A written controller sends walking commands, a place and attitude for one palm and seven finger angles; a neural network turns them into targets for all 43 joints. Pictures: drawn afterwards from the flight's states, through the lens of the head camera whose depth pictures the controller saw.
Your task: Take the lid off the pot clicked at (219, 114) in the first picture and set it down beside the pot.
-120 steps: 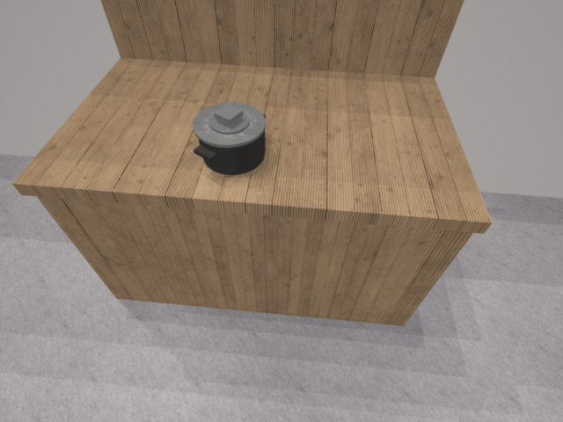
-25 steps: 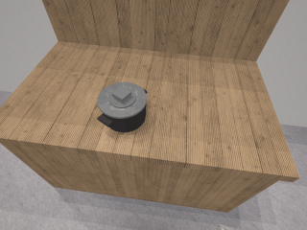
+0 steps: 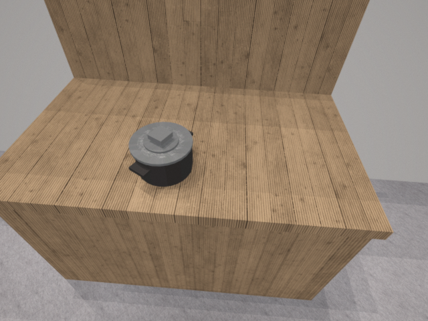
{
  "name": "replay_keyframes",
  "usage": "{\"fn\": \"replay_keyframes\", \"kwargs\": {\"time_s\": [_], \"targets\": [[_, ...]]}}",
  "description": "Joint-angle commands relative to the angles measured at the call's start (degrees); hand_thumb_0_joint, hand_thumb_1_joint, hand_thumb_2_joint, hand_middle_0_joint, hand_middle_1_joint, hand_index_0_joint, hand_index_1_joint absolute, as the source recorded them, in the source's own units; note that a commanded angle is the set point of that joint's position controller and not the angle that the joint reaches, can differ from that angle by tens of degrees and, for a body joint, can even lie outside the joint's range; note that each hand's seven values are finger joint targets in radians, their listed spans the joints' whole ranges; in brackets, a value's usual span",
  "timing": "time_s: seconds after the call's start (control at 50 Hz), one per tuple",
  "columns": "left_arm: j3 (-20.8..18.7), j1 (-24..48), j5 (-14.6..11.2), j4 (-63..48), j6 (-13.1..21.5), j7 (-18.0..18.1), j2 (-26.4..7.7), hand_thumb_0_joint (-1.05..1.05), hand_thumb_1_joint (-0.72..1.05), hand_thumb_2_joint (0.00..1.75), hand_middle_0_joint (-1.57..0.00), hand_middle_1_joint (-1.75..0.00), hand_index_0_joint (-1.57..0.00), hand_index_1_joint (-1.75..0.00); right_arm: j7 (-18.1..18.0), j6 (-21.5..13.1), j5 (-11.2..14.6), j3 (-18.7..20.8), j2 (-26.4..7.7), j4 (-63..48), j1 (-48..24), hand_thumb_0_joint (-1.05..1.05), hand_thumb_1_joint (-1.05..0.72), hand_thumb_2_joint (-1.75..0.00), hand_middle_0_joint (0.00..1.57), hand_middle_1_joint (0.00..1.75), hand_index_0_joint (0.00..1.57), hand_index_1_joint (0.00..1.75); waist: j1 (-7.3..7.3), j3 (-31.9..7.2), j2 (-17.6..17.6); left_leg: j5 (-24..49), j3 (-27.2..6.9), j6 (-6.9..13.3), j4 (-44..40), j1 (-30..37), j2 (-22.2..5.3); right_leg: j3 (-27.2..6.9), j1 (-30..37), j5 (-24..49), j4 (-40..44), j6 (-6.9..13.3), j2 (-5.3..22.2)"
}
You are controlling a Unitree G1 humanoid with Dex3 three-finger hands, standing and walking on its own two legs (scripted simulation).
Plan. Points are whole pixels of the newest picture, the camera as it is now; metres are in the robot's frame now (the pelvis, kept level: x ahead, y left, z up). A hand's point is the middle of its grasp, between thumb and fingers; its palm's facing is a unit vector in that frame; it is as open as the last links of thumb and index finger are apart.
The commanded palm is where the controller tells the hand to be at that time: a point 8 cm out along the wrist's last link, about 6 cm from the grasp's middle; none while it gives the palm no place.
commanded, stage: come to a stop and stand still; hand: left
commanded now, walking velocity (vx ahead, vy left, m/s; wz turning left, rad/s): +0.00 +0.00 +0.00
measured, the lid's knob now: (160, 135) +0.56 +0.17 +0.02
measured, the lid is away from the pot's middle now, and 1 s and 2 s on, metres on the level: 0.00 0.00 0.00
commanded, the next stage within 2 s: look again from close up in 0.76 s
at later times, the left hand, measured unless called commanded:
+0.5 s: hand out of the picture +0.01 +0.18 -0.17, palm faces +0.02 -0.99 -0.15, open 7.4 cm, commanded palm none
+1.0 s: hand out of the picture +0.05 +0.19 -0.17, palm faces +0.00 -0.99 -0.17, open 7.4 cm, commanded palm none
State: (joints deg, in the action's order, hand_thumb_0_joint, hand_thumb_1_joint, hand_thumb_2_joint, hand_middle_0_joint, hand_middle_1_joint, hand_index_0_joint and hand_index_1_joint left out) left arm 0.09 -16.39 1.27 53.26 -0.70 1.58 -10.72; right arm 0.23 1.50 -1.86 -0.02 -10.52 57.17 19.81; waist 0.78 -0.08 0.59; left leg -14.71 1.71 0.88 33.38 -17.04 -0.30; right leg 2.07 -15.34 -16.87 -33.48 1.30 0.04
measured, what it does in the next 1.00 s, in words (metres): stands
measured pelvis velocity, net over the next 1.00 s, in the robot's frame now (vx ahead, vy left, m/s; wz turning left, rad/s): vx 0.04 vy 0.02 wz -0.01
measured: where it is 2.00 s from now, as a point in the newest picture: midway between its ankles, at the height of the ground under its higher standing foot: outside the picture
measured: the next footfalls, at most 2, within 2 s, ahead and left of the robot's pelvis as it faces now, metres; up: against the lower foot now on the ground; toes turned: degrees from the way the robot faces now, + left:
none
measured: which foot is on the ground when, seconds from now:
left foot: down 0.00-1.00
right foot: down 0.00-1.00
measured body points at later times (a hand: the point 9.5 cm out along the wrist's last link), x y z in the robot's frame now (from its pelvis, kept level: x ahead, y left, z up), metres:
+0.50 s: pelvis +0.03 +0.02 +0.01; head +0.05 +0.03 +0.46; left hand +0.01 +0.23 -0.16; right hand +0.05 -0.21 -0.14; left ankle +0.04 +0.11 -0.73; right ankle +0.02 -0.11 -0.73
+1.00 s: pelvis +0.04 +0.02 +0.01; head +0.05 +0.04 +0.46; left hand +0.05 +0.24 -0.15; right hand +0.06 -0.21 -0.14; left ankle +0.04 +0.11 -0.73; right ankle +0.02 -0.11 -0.73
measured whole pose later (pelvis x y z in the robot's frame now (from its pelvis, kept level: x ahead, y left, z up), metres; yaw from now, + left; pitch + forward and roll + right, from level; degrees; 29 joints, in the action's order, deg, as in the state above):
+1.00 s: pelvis +0.04 +0.02 +0.01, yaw +0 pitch -1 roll +0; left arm 1.2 -17.7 0.9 60.1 0.3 2.0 -9.9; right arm -1.5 -1.6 -0.3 -0.7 -8.9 63.1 14.8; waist -0.6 1.2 2.1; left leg -14.6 2.6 2.2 26.0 -11.0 1.0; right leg 1.1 -8.8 -15.3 -24.7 -0.8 1.1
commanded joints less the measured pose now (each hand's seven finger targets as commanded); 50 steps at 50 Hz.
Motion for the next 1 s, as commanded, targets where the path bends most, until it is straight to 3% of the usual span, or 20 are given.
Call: {"fn": "replay_keyframes", "kwargs": {"time_s": [0.0,0.1,0.16,0.3,0.34,0.48,0.56,0.7,0.98], "targets": [[-1.9,-2.2,-0.2,-2.8,0.9,0.5,-7.4,0.0,0.9,0.9,-0.2,-0.3,-0.2,-0.3,-0.5,-1.8,0.4,1.0,-5.3,-3.6,0.6,0.0,-0.9,-0.9,0.2,0.3,0.2,0.3,-0.82,6.3,-0.3,-12.6,-5.5,1.3,-9.4,-5.3,-3.0,-8.1,-4.4,-16.5,11.8,2.5,5.3],[-1.3,-4.0,-0.3,-1.3,1.1,0.5,-5.3,0.0,0.9,0.9,-0.2,-0.3,-0.2,-0.3,-1.0,-2.8,0.8,0.7,-4.8,-2.2,1.1,0.0,-0.9,-0.9,0.2,0.3,0.2,0.3,-1.81,3.9,-4.5,-10.5,-9.1,2.4,-13.6,-5.6,-5.6,-4.6,0.6,-5.9,8.4,1.6,3.5],[-0.8,-5.3,-0.3,0.5,1.5,0.6,-4.3,0.0,0.9,0.9,-0.2,-0.3,-0.2,-0.3,-1.2,-3.2,1.2,0.6,-4.3,-1.2,1.2,0.0,-0.9,-0.9,0.2,0.3,0.2,0.3,-1.9,3.2,-2.7,-5.9,-8.3,2.3,-12.8,-3.8,-5.6,-4.6,2.2,-0.6,8.8,1.4,4.0],[-0.5,-6.4,-0.4,3.0,1.8,0.8,-3.5,0.0,0.9,0.9,-0.2,-0.3,-0.2,-0.3,-1.7,-3.8,1.6,0.6,-3.5,0.7,1.0,0.0,-0.9,-0.9,0.2,0.3,0.2,0.3,-1.42,1.6,-2.2,5.4,-7.0,2.4,-10.9,2.2,-5.9,-4.3,2.3,6.4,9.2,1.0,4.8],[-0.3,-6.5,-0.3,3.6,1.8,0.9,-3.1,0.0,0.9,0.9,-0.2,-0.3,-0.2,-0.3,-1.8,-3.7,1.7,0.5,-3.1,1.5,0.9,0.0,-0.9,-0.9,0.2,0.3,0.2,0.3,-1.1,2.2,-0.7,6.4,-6.6,2.3,-10.6,3.1,-5.7,-4.7,2.0,7.0,9.8,1.0,5.1],[-0.1,-7.0,-0.3,5.3,1.9,1.0,-3.4,0.0,0.9,0.9,-0.2,-0.3,-0.2,-0.3,-2.0,-3.8,1.8,0.5,-3.3,2.6,-0.7,0.0,-0.9,-0.9,0.2,0.3,0.2,0.3,-1.12,2.4,-0.5,11.5,-5.9,2.2,-10.5,5.6,-5.7,-4.8,2.5,10.2,10.6,0.8,5.7],[0.0,-7.0,-0.3,5.7,2.0,1.1,-3.3,0.0,0.9,0.9,-0.2,-0.3,-0.2,-0.3,-2.0,-3.9,1.8,0.4,-3.6,2.8,-1.5,0.0,-0.9,-0.9,0.2,0.3,0.2,0.3,-1.02,1.5,-2.2,13.5,-5.5,2.0,-10.5,7.2,-5.7,-4.9,3.1,11.4,10.8,0.6,5.9],[0.1,-6.5,-0.3,5.6,1.9,1.0,-3.8,0.0,0.9,0.9,-0.2,-0.3,-0.2,-0.3,-1.9,-3.7,1.8,0.4,-3.8,3.0,-2.9,0.0,-0.9,-0.9,0.2,0.3,0.2,0.3,-1.32,3.8,-0.5,10.3,-5.5,1.8,-11.6,5.9,-5.5,-5.2,2.9,10.4,12.2,0.5,6.3],[0.0,-6.0,-0.5,5.4,2.0,0.9,-4.4,0.0,0.9,0.9,-0.2,-0.3,-0.2,-0.3,-1.8,-3.9,1.9,0.2,-3.7,4.3,-1.7,0.0,-0.9,-0.9,0.2,0.3,0.2,0.3,-1.58,2.8,-0.3,12.1,-5.7,2.0,-12.5,6.6,-5.8,-4.6,4.9,11.0,12.6,0.5,6.3]]}}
